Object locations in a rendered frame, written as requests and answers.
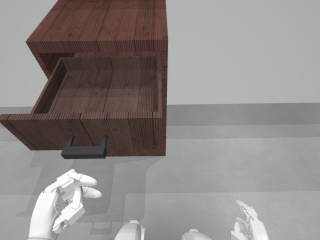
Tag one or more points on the handle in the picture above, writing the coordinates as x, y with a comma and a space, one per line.
84, 152

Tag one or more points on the cabinet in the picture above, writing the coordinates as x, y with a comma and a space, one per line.
105, 28

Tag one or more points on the robot left hand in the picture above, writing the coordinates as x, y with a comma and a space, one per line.
45, 221

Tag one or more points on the drawer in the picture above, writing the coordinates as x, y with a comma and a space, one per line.
88, 97

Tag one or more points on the robot left thigh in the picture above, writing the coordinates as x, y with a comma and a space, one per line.
131, 231

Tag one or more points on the robot right hand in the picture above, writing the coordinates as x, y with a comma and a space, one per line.
254, 230

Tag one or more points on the left robot shin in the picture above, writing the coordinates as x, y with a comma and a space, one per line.
134, 221

